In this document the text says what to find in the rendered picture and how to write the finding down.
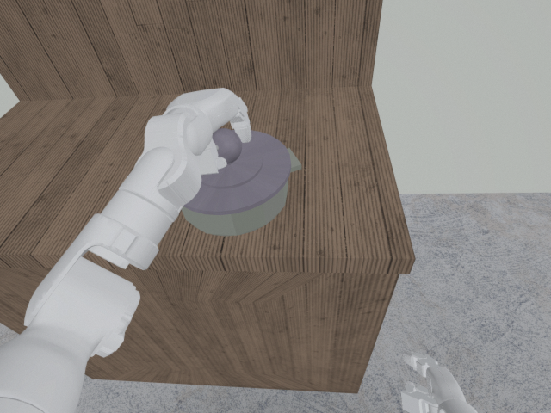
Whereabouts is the knob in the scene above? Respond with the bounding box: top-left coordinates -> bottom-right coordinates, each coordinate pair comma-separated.
212,128 -> 242,164

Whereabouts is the lid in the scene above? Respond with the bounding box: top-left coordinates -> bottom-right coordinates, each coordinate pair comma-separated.
184,130 -> 291,215

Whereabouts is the pot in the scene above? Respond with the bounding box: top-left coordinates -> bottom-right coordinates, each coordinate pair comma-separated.
182,148 -> 301,237

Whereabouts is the left robot hand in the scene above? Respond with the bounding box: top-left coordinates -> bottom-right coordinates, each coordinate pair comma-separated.
166,88 -> 251,175

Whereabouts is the left robot forearm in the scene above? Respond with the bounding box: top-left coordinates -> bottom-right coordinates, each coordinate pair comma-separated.
24,103 -> 213,327

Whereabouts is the left robot upper arm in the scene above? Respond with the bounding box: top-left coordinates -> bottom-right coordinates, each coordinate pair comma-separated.
0,256 -> 140,413

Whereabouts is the right robot hand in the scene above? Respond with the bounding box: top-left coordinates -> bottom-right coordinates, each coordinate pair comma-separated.
400,351 -> 467,413

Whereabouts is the table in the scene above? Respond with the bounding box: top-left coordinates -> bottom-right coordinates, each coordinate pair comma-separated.
0,0 -> 416,394

